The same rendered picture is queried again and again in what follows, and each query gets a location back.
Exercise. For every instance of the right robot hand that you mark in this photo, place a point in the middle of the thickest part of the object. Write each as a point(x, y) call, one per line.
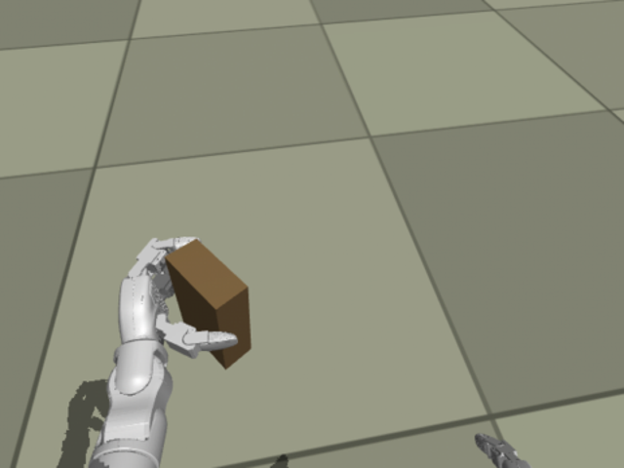
point(501, 453)

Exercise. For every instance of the left robot hand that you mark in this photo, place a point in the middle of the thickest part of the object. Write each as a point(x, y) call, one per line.
point(143, 312)

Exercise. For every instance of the carton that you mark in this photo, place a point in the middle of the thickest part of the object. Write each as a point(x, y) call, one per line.
point(211, 297)

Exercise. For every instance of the left robot arm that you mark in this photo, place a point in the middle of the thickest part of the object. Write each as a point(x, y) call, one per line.
point(139, 387)

